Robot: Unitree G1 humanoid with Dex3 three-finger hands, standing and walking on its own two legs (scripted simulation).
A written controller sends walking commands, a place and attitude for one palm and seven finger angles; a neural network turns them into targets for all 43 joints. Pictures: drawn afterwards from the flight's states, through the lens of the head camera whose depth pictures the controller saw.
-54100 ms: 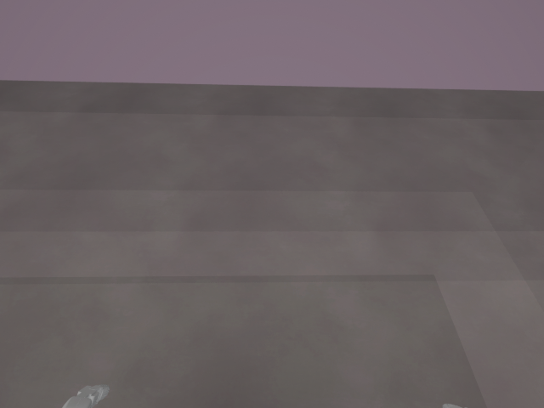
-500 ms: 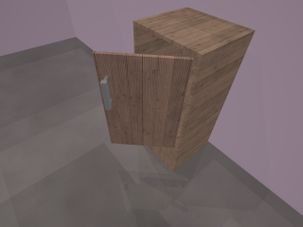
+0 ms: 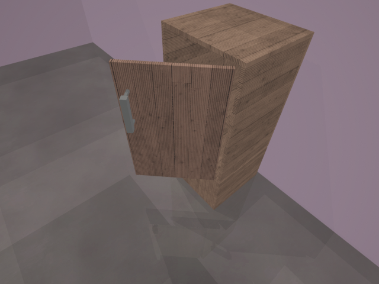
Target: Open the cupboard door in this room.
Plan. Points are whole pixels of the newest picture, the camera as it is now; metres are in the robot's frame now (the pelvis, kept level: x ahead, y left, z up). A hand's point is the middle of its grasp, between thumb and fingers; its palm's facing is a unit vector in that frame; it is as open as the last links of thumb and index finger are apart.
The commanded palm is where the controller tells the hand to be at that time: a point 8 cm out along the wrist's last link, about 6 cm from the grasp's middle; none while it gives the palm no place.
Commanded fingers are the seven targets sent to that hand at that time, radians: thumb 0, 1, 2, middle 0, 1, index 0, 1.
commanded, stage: look again from close up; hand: left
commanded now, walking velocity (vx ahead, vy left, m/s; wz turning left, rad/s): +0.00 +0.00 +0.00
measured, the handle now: (128, 111) +0.66 +0.25 -0.04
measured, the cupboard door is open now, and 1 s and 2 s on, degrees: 46 46 46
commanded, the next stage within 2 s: shuffle to correct the standing spot in 0.54 s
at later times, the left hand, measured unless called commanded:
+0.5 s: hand out of the picture +0.00 +0.16 -0.18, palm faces +0.04 -0.99 -0.15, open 7.4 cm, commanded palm none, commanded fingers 0.00 0.90 0.90 -0.20 -0.30 -0.20 -0.30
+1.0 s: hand out of the picture +0.02 +0.18 -0.19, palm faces +0.08 -0.99 -0.13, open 7.4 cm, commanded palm none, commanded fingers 0.00 0.90 0.90 -0.20 -0.30 -0.20 -0.30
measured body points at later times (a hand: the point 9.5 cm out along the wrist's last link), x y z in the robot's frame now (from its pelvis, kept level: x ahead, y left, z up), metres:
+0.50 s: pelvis +0.01 +0.00 +0.00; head +0.02 +0.01 +0.45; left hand +0.00 +0.21 -0.16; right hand +0.00 -0.21 -0.16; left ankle +0.06 +0.09 -0.74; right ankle +0.05 -0.13 -0.74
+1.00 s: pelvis +0.07 +0.03 +0.00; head +0.07 +0.05 +0.44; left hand +0.02 +0.23 -0.17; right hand +0.04 -0.20 -0.15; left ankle +0.06 +0.09 -0.74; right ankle +0.05 -0.13 -0.73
